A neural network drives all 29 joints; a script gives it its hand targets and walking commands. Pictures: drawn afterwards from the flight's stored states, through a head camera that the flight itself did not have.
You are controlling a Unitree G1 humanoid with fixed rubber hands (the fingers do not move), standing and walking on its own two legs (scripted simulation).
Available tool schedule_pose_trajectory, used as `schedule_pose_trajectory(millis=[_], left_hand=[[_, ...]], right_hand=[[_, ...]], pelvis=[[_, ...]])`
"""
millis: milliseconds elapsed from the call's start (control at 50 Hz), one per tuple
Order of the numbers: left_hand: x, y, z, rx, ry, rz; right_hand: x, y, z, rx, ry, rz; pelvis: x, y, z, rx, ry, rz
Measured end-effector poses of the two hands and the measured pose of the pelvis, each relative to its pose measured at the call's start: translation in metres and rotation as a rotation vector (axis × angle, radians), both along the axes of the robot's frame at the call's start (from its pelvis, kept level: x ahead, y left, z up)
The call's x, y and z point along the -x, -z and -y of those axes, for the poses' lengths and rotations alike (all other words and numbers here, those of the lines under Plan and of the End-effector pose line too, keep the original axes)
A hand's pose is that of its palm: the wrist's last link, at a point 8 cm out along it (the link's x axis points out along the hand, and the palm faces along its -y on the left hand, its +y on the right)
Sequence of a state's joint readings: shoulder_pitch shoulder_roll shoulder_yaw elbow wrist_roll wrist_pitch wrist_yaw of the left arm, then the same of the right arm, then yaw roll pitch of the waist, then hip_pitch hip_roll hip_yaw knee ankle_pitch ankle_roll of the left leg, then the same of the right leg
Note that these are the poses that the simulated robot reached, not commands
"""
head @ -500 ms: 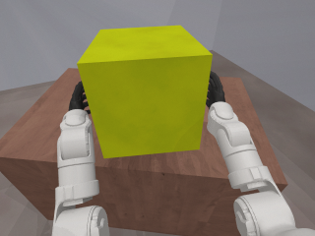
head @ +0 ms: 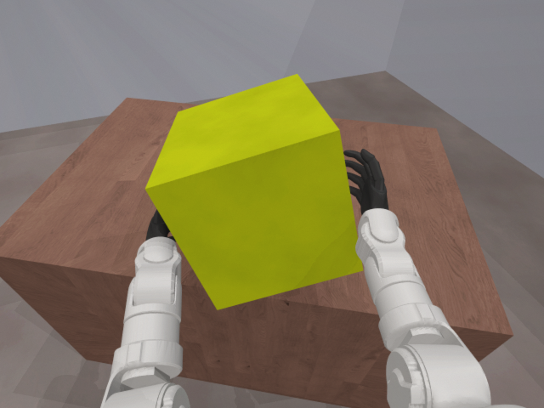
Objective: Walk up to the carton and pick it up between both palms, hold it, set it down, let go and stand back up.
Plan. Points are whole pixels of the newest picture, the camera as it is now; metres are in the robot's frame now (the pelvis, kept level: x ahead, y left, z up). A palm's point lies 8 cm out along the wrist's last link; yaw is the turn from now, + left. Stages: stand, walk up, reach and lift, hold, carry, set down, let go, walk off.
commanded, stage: set down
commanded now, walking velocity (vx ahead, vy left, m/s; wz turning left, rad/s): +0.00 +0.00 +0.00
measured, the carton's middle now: (260, 182) +0.46 +0.01 +0.08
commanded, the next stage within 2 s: none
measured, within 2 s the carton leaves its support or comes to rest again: neither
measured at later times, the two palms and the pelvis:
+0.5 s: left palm (160, 229) +0.36 +0.17 +0.08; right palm (370, 196) +0.37 -0.16 +0.13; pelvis +0.00 +0.00 +0.00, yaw +0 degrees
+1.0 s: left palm (183, 197) +0.40 +0.14 +0.11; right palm (391, 185) +0.39 -0.20 +0.13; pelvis +0.00 +0.00 +0.00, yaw -3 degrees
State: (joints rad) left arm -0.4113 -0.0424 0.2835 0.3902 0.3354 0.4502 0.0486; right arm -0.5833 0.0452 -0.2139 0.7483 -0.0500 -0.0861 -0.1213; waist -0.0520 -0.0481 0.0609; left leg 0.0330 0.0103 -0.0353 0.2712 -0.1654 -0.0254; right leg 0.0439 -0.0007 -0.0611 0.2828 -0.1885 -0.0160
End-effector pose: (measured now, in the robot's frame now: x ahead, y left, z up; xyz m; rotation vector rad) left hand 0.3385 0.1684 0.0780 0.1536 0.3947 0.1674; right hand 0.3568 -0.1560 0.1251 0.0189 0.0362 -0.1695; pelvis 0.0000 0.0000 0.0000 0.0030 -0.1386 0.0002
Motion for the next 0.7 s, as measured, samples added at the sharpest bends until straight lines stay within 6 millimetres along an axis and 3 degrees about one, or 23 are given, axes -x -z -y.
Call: schedule_pose_trajectory(millis=[100, 240, 300, 380, 580, 700], left_hand=[[-0.014, -0.009, 0.014, 0.017, 0.004, 0.077], [-0.032, -0.060, 0.023, -0.009, 0.054, 0.182], [-0.033, -0.067, 0.018, 0.005, 0.069, 0.164], [-0.029, -0.054, 0.009, 0.034, 0.072, 0.105], [-0.015, 0.018, -0.002, 0.034, 0.004, -0.007], [-0.027, 0.005, 0.012, 0.030, -0.003, 0.059]], right_hand=[[0.001, 0.002, 0.014, 0.002, 0.047, 0.035], [-0.004, -0.040, 0.025, 0.005, 0.080, 0.129], [-0.008, -0.049, 0.022, 0.029, 0.070, 0.112], [-0.011, -0.041, 0.014, 0.055, 0.037, 0.056], [-0.010, 0.017, -0.003, 0.020, 0.014, -0.051], [-0.013, 0.014, 0.013, 0.012, 0.041, -0.035]], pelvis=[[-0.007, 0.000, 0.005, 0.006, -0.012, -0.064], [-0.009, 0.001, 0.005, 0.003, -0.003, -0.023], [-0.007, 0.001, 0.003, 0.000, 0.011, 0.008], [-0.004, 0.000, 0.000, 0.000, 0.015, 0.021], [0.001, -0.002, -0.005, 0.005, 0.011, -0.086], [-0.003, -0.001, -0.004, 0.011, 0.012, -0.158]])
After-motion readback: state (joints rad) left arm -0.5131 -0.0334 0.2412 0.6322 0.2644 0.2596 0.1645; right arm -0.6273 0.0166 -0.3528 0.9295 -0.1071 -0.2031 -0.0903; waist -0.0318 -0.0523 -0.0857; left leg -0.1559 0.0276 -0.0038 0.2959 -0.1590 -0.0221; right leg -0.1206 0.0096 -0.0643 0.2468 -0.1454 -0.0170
